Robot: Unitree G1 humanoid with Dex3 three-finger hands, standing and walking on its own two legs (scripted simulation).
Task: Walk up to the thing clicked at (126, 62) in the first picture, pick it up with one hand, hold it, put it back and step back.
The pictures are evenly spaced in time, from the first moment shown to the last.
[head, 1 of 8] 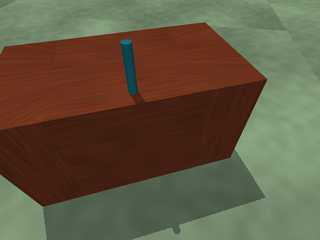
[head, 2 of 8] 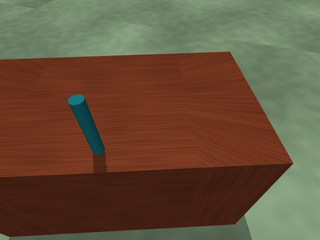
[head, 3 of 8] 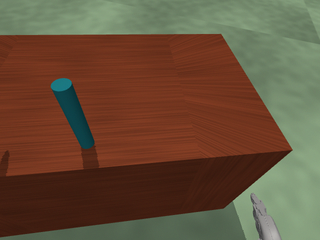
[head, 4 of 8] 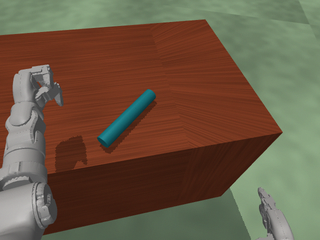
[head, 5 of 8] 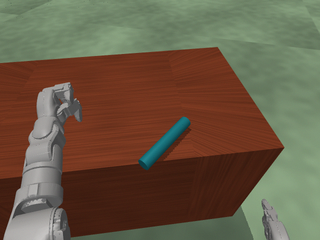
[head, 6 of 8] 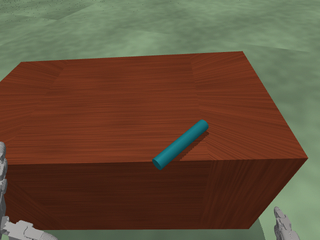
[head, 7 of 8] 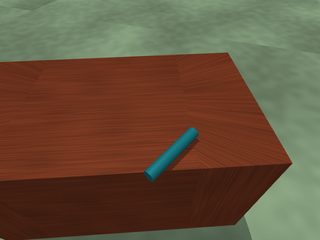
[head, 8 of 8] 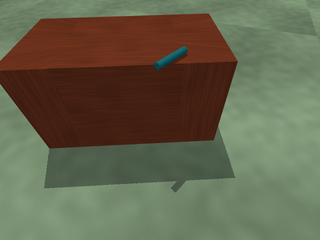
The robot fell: no
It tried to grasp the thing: yes
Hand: left
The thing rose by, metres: 0.00
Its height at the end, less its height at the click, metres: -0.09
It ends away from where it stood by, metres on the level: 0.28
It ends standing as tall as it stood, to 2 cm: no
